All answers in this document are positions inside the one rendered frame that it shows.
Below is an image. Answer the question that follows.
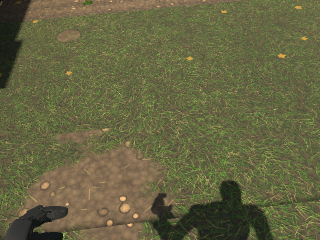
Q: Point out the left robot hand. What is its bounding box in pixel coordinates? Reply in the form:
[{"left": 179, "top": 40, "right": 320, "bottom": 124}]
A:
[{"left": 3, "top": 205, "right": 68, "bottom": 240}]

